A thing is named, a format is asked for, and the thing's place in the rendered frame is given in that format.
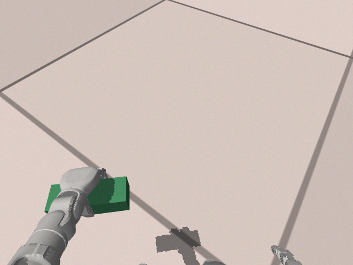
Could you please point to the carton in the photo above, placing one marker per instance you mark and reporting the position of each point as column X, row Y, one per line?
column 110, row 195

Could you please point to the left robot arm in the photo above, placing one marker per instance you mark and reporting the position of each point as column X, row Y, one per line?
column 47, row 243

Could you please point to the left robot hand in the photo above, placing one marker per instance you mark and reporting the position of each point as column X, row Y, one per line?
column 85, row 179

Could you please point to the right robot hand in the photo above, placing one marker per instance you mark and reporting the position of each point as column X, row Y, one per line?
column 285, row 256

